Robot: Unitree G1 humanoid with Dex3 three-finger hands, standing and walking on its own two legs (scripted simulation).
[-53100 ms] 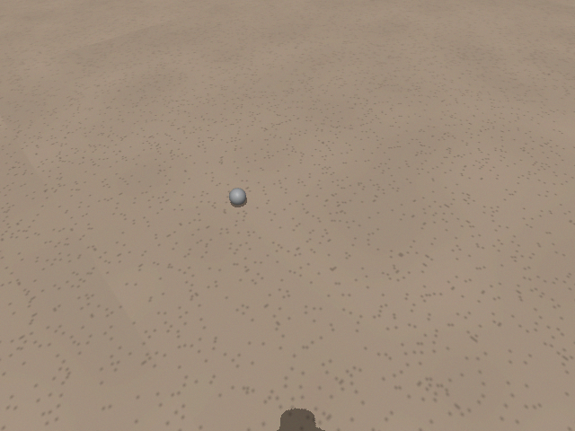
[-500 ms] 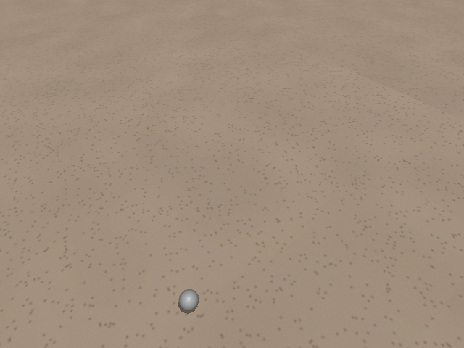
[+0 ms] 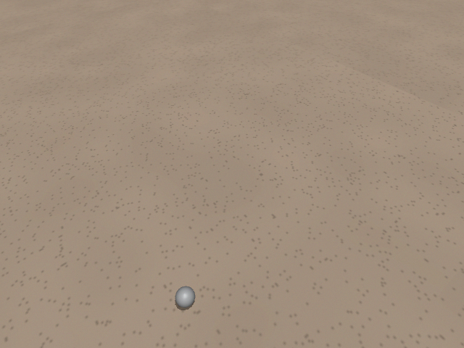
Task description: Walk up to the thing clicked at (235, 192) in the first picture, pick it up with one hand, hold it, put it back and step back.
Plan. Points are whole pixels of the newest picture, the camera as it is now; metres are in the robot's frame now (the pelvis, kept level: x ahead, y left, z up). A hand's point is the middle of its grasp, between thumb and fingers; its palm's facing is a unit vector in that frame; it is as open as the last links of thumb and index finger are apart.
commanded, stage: stand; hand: left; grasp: from above
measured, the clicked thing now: (185, 296) +0.49 +0.23 -0.74
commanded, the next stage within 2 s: step back in 1.18 s
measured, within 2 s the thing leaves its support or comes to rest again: neither
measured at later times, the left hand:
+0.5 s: hand out of the picture +0.08 +0.24 -0.16, palm faces +0.01 -0.94 -0.33, open 7.3 cm
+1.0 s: hand out of the picture +0.08 +0.24 -0.16, palm faces -0.01 -0.94 -0.33, open 7.3 cm
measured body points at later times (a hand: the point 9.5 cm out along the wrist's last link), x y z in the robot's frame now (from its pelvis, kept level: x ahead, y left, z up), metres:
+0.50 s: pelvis +0.01 +0.00 +0.00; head +0.01 -0.01 +0.45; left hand +0.08 +0.29 -0.13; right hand +0.08 -0.30 -0.14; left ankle +0.02 +0.12 -0.75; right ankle +0.00 -0.13 -0.75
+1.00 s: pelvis +0.01 +0.00 +0.00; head +0.02 -0.01 +0.45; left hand +0.09 +0.29 -0.13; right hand +0.08 -0.30 -0.14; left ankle +0.02 +0.12 -0.75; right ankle +0.00 -0.13 -0.75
